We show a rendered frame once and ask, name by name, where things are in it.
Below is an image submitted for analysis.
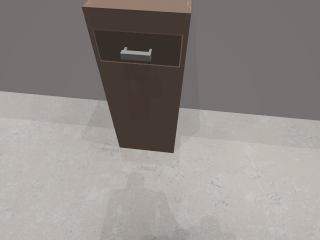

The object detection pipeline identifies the handle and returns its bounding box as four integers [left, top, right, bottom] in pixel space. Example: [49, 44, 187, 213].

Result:
[120, 47, 152, 62]

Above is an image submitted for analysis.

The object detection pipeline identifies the cabinet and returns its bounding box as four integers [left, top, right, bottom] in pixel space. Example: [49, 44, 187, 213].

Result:
[82, 0, 192, 153]

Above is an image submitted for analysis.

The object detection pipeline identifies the drawer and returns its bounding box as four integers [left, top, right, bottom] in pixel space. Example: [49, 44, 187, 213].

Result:
[94, 29, 182, 67]

